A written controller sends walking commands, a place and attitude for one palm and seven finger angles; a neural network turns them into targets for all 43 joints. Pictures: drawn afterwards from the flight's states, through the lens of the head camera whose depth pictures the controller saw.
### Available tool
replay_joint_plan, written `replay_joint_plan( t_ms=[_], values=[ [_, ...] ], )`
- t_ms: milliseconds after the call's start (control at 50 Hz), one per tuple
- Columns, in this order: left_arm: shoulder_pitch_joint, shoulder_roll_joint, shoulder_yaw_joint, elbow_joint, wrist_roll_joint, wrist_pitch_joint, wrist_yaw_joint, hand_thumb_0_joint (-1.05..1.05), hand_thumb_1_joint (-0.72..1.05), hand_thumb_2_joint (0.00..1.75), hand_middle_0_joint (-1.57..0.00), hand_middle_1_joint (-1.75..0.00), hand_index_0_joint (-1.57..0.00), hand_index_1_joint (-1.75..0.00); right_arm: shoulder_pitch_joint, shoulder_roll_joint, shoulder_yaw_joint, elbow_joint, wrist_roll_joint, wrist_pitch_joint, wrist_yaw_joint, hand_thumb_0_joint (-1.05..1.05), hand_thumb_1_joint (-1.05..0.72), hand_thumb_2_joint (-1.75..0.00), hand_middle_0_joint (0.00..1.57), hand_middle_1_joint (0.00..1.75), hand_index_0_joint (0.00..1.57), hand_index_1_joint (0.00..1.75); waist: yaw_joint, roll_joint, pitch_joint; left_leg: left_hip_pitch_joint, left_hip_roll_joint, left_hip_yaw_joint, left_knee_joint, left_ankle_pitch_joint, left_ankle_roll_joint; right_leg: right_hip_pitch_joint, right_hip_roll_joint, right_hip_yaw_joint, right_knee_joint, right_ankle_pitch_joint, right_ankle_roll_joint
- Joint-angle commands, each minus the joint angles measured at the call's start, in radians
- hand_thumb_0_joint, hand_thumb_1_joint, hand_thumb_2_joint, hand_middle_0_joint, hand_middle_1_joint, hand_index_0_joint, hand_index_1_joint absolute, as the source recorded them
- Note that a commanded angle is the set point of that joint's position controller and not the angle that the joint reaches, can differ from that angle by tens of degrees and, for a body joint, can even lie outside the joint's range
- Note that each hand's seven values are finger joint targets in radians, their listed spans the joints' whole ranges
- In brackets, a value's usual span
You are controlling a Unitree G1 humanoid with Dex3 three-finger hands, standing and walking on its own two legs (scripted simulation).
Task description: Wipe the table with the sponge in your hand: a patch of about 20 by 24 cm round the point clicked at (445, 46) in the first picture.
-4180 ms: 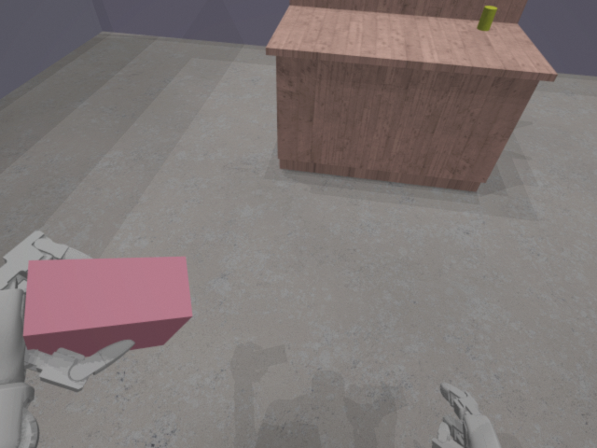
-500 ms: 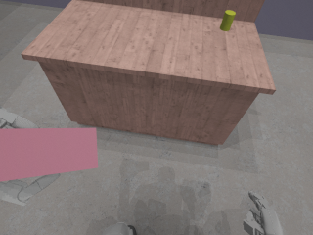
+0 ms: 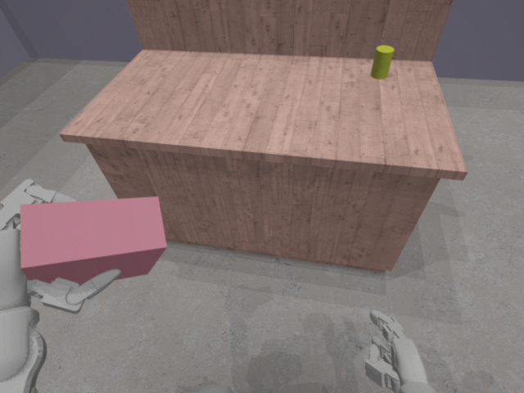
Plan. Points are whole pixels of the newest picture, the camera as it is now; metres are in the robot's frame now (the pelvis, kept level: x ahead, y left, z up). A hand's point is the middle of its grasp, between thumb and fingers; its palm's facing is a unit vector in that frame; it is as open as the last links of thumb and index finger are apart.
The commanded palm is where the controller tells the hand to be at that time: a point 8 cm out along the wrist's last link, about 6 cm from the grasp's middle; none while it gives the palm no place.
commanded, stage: turn to face it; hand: left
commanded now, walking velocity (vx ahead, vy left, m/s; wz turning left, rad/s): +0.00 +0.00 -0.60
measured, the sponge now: (116, 243) +0.24 +0.21 +0.16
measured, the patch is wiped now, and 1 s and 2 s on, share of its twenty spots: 0.00 0.00 0.00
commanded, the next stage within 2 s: take the last steps up to it in 0.74 s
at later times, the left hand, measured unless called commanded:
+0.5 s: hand (145, 243) +0.24 +0.17 +0.17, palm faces +0.13 -0.89 -0.44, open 10.5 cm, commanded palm +0.20 +0.21 +0.19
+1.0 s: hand (204, 283) +0.19 +0.08 +0.19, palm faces -0.07 -0.86 -0.50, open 10.5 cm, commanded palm +0.16 +0.16 +0.19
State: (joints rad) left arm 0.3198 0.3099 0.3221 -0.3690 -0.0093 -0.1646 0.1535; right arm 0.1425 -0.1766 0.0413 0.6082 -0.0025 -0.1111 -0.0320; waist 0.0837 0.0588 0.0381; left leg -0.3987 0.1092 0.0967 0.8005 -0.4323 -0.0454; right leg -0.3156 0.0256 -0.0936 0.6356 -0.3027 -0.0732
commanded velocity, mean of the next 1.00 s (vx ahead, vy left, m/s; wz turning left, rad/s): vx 0.05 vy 0.03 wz -0.31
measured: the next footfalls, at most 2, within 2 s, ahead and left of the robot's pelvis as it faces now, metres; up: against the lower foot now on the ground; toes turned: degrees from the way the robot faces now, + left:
left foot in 0.40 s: +0.04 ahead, +0.11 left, +0.00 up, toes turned -12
right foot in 0.68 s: -0.05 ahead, -0.15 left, +0.00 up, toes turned -26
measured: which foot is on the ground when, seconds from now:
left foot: up 0.00-0.38, down 0.40-0.70, up 0.72-0.96, down 0.98-1.00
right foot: down 0.00-0.44, up 0.46-0.66, down 0.68-1.00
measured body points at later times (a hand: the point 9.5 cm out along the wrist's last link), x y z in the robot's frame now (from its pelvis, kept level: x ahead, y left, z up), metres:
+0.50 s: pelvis -0.03 -0.01 +0.01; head -0.01 +0.00 +0.46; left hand +0.22 +0.22 +0.20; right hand +0.05 -0.28 -0.08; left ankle +0.00 +0.12 -0.72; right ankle +0.00 -0.08 -0.70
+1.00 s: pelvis -0.10 -0.03 +0.01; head -0.06 -0.03 +0.45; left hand +0.19 +0.13 +0.21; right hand -0.08 -0.34 -0.07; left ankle -0.06 +0.08 -0.73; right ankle -0.09 -0.13 -0.72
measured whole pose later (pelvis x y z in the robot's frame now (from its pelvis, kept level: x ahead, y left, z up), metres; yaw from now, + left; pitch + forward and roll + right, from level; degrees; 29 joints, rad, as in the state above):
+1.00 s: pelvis -0.10 -0.03 +0.01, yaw -25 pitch +1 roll +0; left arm 0.58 0.45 0.40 -0.65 -0.02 -0.23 0.15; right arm 0.20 -0.26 -0.03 0.59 0.00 -0.04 -0.05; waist -0.04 -0.04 0.07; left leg -0.26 0.02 0.06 0.55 -0.33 0.00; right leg -0.37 0.04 -0.04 0.54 -0.19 -0.05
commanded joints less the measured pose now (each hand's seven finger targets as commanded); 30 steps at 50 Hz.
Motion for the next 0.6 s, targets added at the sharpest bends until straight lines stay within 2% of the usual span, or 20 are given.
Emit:
replay_joint_plan(
  t_ms=[0,20,40,100,160,200,240,280,320,340,360,380,400,420,440,460,480,500,540,580],
  values=[
    [-0.083,0.245,0.129,-0.33,-0.028,-0.078,0.022,0.0,0.1,1.3,-1.2,-1.6,-1.2,-1.6,-0.062,-0.101,-0.057,-0.177,0.007,-0.025,-0.006,0.0,-0.9,-0.9,0.2,0.3,0.2,0.3,-0.061,-0.175,-0.173,-0.17,-0.048,-0.114,0.349,-0.045,-0.036,0.222,-0.314,0.49,-0.241,0.68,-0.098],
    [-0.013,0.249,0.143,-0.36,-0.035,-0.092,0.025,0.0,0.1,1.3,-1.2,-1.6,-1.2,-1.6,-0.06,-0.086,-0.049,-0.179,0.006,-0.01,-0.009,0.0,-0.9,-0.9,0.2,0.3,0.2,0.3,-0.061,-0.124,-0.193,-0.169,-0.053,-0.108,0.33,-0.027,-0.037,0.264,-0.288,0.416,-0.219,0.726,-0.095],
    [0.046,0.267,0.175,-0.372,-0.038,-0.104,0.028,0.0,0.1,1.3,-1.2,-1.6,-1.2,-1.6,-0.056,-0.09,-0.048,-0.182,0.003,0.004,-0.009,0.0,-0.9,-0.9,0.2,0.3,0.2,0.3,-0.061,-0.097,-0.208,-0.167,-0.061,-0.099,0.299,-0.009,-0.038,0.292,-0.265,0.375,-0.214,0.751,-0.086],
    [0.129,0.289,0.228,-0.413,-0.053,-0.125,0.031,0.0,0.1,1.3,-1.2,-1.6,-1.2,-1.6,-0.06,-0.101,-0.064,-0.201,0.002,0.035,0.0,0.0,-0.9,-0.9,0.2,0.3,0.2,0.3,-0.063,-0.097,-0.248,-0.126,-0.065,-0.086,0.16,0.027,-0.042,0.322,-0.239,0.362,-0.224,0.689,-0.085],
    [0.221,0.293,0.264,-0.387,-0.063,-0.131,0.03,0.0,0.1,1.3,-1.2,-1.6,-1.2,-1.6,-0.053,-0.115,-0.08,-0.223,0.004,0.051,0.004,0.0,-0.9,-0.9,0.2,0.3,0.2,0.3,-0.05,-0.101,-0.261,-0.101,-0.074,-0.082,0.03,0.019,-0.034,0.329,-0.229,0.431,-0.242,0.649,-0.098],
    [0.25,0.266,0.249,-0.35,-0.065,-0.121,0.022,0.0,0.1,1.3,-1.2,-1.6,-1.2,-1.6,-0.049,-0.126,-0.088,-0.23,0.016,0.061,0.01,0.0,-0.9,-0.9,0.2,0.3,0.2,0.3,-0.052,-0.125,-0.268,-0.094,-0.069,-0.089,-0.033,-0.001,-0.029,0.35,-0.234,0.466,-0.231,0.657,-0.093],
    [0.23,0.258,0.234,-0.348,-0.062,-0.114,0.017,0.0,0.1,1.3,-1.2,-1.6,-1.2,-1.6,-0.033,-0.135,-0.087,-0.236,0.023,0.071,0.012,0.0,-0.9,-0.9,0.2,0.3,0.2,0.3,-0.056,-0.132,-0.264,-0.049,-0.069,-0.097,-0.085,0.008,-0.019,0.312,-0.23,0.485,-0.244,0.605,-0.099],
    [0.216,0.249,0.213,-0.34,-0.059,-0.106,0.013,0.0,0.1,1.3,-1.2,-1.6,-1.2,-1.6,-0.02,-0.144,-0.088,-0.236,0.026,0.081,0.011,0.0,-0.9,-0.9,0.2,0.3,0.2,0.3,-0.059,-0.127,-0.258,0.011,-0.074,-0.102,-0.151,0.035,-0.008,0.258,-0.211,0.499,-0.26,0.501,-0.08],
    [0.187,0.243,0.185,-0.368,-0.052,-0.096,0.009,0.0,0.1,1.3,-1.2,-1.6,-1.2,-1.6,-0.008,-0.152,-0.086,-0.236,0.029,0.086,0.01,0.0,-0.9,-0.9,0.2,0.3,0.2,0.3,-0.071,-0.108,-0.242,0.128,-0.059,-0.101,-0.275,0.095,0.005,0.17,-0.193,0.494,-0.252,0.39,-0.049],
    [0.176,0.249,0.18,-0.373,-0.051,-0.097,0.01,0.0,0.1,1.3,-1.2,-1.6,-1.2,-1.6,0.0,-0.154,-0.087,-0.233,0.027,0.088,0.007,0.0,-0.9,-0.9,0.2,0.3,0.2,0.3,-0.073,-0.096,-0.239,0.198,-0.05,-0.091,-0.334,0.135,0.016,0.112,-0.17,0.482,-0.249,0.303,-0.023],
    [0.15,0.248,0.167,-0.398,-0.047,-0.097,0.009,0.0,0.1,1.3,-1.2,-1.6,-1.2,-1.6,0.005,-0.162,-0.09,-0.235,0.025,0.088,0.004,0.0,-0.9,-0.9,0.2,0.3,0.2,0.3,-0.075,-0.061,-0.221,0.261,-0.019,-0.109,-0.376,0.159,0.033,0.033,-0.138,0.474,-0.231,0.194,-0.001],
    [0.129,0.252,0.166,-0.413,-0.042,-0.1,0.006,0.0,0.1,1.3,-1.2,-1.6,-1.2,-1.6,0.0,-0.175,-0.094,-0.237,0.02,0.084,-0.001,0.0,-0.9,-0.9,0.2,0.3,0.2,0.3,-0.072,0.008,-0.184,0.297,0.062,-0.186,-0.418,0.154,0.077,-0.074,-0.078,0.444,-0.187,0.073,0.03],
    [0.089,0.268,0.173,-0.464,-0.036,-0.107,0.003,0.0,0.1,1.3,-1.2,-1.6,-1.2,-1.6,-0.013,-0.189,-0.098,-0.248,0.02,0.08,-0.004,0.0,-0.9,-0.9,0.2,0.3,0.2,0.3,-0.061,0.118,-0.155,0.319,0.178,-0.286,-0.453,0.236,0.122,-0.159,0.002,0.354,-0.073,-0.049,0.063],
    [0.118,0.282,0.191,-0.432,-0.029,-0.107,0.004,0.0,0.1,1.3,-1.2,-1.6,-1.2,-1.6,-0.017,-0.17,-0.089,-0.239,0.015,0.072,-0.008,0.0,-0.9,-0.9,0.2,0.3,0.2,0.3,-0.044,0.207,-0.152,0.248,0.273,-0.335,-0.515,0.238,0.18,-0.162,0.041,0.258,0.141,-0.165,0.084],
    [0.113,0.271,0.181,-0.42,-0.02,-0.103,0.004,0.0,0.1,1.3,-1.2,-1.6,-1.2,-1.6,-0.025,-0.146,-0.082,-0.232,0.004,0.059,-0.009,0.0,-0.9,-0.9,0.2,0.3,0.2,0.3,-0.041,0.244,-0.118,0.13,0.321,-0.351,-0.55,0.204,0.218,-0.142,0.026,0.185,0.339,-0.169,0.099],
    [0.092,0.26,0.169,-0.412,-0.012,-0.1,0.003,0.0,0.1,1.3,-1.2,-1.6,-1.2,-1.6,-0.023,-0.136,-0.079,-0.223,-0.001,0.05,-0.01,0.0,-0.9,-0.9,0.2,0.3,0.2,0.3,-0.044,0.213,-0.072,0.061,0.316,-0.298,-0.548,0.227,0.225,-0.126,0.003,0.165,0.421,-0.151,0.106],
    [0.063,0.239,0.148,-0.411,-0.013,-0.098,-0.001,0.0,0.1,1.3,-1.2,-1.6,-1.2,-1.6,-0.006,-0.145,-0.084,-0.211,0.001,0.044,-0.008,0.0,-0.9,-0.9,0.2,0.3,0.2,0.3,-0.052,0.179,-0.046,0.071,0.29,-0.215,-0.51,0.314,0.209,-0.129,-0.015,0.147,0.379,-0.141,0.112],
    [-0.013,0.25,0.147,-0.458,-0.014,-0.101,-0.004,0.0,0.1,1.3,-1.2,-1.6,-1.2,-1.6,0.0,-0.146,-0.085,-0.199,0.005,0.032,-0.006,0.0,-0.9,-0.9,0.2,0.3,0.2,0.3,-0.05,0.159,-0.069,0.13,0.266,-0.127,-0.469,0.389,0.179,-0.131,-0.025,0.111,0.315,-0.134,0.118],
    [0.022,0.187,0.095,-0.367,-0.014,-0.087,-0.002,0.0,0.1,1.3,-1.2,-1.6,-1.2,-1.6,0.029,-0.159,-0.091,-0.186,0.015,0.011,0.002,0.0,-0.9,-0.9,0.2,0.3,0.2,0.3,-0.068,0.174,-0.06,0.164,0.227,-0.076,-0.411,0.481,0.135,-0.079,-0.017,0.05,0.154,-0.153,0.124],
    [-0.018,0.183,0.09,-0.333,-0.011,-0.082,0.0,0.0,0.1,1.3,-1.2,-1.6,-1.2,-1.6,0.029,-0.166,-0.09,-0.176,0.016,-0.005,0.009,0.0,-0.9,-0.9,0.2,0.3,0.2,0.3,-0.08,0.166,-0.058,0.156,0.213,-0.07,-0.363,0.483,0.107,0.007,-0.001,-0.001,0.017,-0.096,0.127]
  ],
)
